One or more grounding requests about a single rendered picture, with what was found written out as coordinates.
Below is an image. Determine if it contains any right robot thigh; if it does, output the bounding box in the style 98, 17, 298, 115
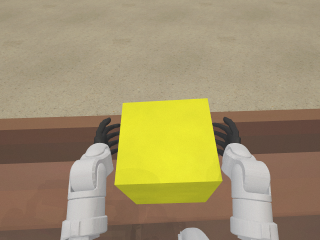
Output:
178, 227, 209, 240

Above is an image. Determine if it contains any carton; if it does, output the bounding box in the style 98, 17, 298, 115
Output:
114, 98, 223, 204

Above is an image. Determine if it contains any left robot hand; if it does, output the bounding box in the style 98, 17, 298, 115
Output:
93, 117, 121, 155

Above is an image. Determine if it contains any left robot forearm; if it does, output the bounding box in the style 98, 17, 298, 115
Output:
60, 143, 114, 240

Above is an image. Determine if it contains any right robot hand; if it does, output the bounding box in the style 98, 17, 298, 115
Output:
212, 117, 241, 157

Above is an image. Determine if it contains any right robot forearm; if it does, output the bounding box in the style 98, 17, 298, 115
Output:
221, 143, 279, 240

